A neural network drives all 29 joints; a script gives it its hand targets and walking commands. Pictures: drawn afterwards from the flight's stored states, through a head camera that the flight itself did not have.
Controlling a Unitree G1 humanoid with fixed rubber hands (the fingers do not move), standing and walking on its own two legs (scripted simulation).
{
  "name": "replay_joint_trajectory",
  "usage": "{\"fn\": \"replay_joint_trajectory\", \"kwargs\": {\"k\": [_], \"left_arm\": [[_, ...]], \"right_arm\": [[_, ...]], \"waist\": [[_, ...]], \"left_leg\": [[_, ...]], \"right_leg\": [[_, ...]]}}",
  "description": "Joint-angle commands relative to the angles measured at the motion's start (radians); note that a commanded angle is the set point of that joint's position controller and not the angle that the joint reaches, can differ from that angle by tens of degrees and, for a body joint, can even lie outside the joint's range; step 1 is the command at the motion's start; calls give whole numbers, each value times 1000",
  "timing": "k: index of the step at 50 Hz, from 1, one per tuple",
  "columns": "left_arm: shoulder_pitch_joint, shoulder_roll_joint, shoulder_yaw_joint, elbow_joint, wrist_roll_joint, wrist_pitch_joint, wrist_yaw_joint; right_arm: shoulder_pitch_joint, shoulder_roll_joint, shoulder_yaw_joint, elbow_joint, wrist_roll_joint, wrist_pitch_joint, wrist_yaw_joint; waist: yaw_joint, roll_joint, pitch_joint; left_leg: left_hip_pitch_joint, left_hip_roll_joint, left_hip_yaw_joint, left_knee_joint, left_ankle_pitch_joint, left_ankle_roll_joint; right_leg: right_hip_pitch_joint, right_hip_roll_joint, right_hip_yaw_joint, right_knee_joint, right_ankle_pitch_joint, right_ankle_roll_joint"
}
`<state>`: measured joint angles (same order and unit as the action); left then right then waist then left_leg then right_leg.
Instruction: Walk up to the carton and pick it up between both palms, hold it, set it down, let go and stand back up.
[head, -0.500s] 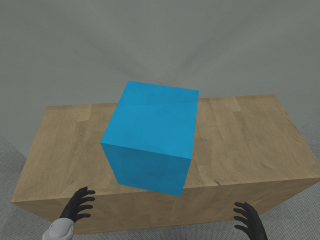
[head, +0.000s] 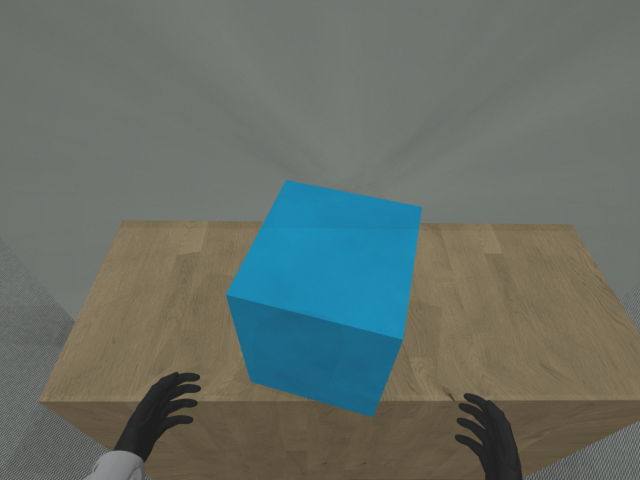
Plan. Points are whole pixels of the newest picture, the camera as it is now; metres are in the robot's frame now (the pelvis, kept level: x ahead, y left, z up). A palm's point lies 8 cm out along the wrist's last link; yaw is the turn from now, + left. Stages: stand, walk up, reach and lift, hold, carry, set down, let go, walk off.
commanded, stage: reach and lift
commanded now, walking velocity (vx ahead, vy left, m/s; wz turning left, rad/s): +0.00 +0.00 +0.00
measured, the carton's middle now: (330, 300) +0.36 +0.02 -0.02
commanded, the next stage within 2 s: none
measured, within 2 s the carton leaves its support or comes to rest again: neither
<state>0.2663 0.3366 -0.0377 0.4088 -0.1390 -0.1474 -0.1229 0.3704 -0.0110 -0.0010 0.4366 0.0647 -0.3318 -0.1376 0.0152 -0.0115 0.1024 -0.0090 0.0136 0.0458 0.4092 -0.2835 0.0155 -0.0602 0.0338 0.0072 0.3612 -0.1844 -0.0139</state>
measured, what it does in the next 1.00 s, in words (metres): stands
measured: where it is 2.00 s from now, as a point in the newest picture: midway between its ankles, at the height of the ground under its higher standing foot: outside the picture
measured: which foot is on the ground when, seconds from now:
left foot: down 0.00-1.00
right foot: down 0.00-1.00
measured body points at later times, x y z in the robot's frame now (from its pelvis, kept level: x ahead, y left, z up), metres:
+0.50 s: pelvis +0.01 +0.01 +0.00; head +0.01 +0.03 +0.45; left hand +0.19 +0.24 -0.02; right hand +0.19 -0.16 -0.02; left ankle -0.03 +0.10 -0.74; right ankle +0.02 -0.11 -0.74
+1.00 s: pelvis +0.02 +0.00 +0.00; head +0.02 +0.02 +0.45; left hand +0.27 +0.23 +0.03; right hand +0.25 -0.18 +0.03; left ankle -0.03 +0.10 -0.74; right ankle +0.02 -0.11 -0.74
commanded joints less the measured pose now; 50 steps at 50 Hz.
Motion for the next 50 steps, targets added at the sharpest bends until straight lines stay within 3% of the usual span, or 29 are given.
{"fn": "replay_joint_trajectory", "kwargs": {"k": [1,8,16,22,27,37,43,50], "left_arm": [[-9,130,43,-149,-32,-89,-27],[4,138,29,-226,-54,-144,-35],[0,139,16,-247,-74,-159,-37],[-76,142,0,-284,-102,-111,-20],[-145,146,-9,-320,-124,-54,0],[-160,118,49,-381,-100,94,-6],[-257,123,73,-417,-104,140,0],[-370,127,89,-452,-104,184,14]], "right_arm": [[34,-19,6,-132,11,-88,-34],[33,17,32,-156,42,-154,-53],[-9,22,25,-178,46,-182,-72],[-96,2,7,-214,47,-106,-85],[-158,-10,-3,-267,47,-14,-92],[-137,-42,39,-412,81,156,-122],[-190,-45,38,-546,70,217,-128],[-251,-58,35,-570,87,287,-127]], "waist": [[-4,39,-47],[7,103,-61],[8,103,-52],[0,121,-36],[-12,125,-66],[-16,81,-78],[-8,57,-111],[-22,84,-186]], "left_leg": [[-88,22,-17,-43,207,-36],[-98,30,-41,-7,274,-56],[-132,37,-62,2,260,-61],[-182,57,-78,-40,187,-56],[-164,55,-80,-53,199,-57],[-72,36,-71,-48,389,-66],[-91,31,-50,-67,330,-47],[-78,30,-44,-72,338,-44]], "right_leg": [[44,-53,32,-44,154,-28],[25,-44,26,-29,129,-50],[22,-36,23,-24,78,-58],[70,-26,21,-21,12,-64],[89,-33,26,-29,26,-63],[127,-45,39,-65,205,-50],[123,-53,41,-65,222,-37],[139,-57,45,-56,262,-28]]}}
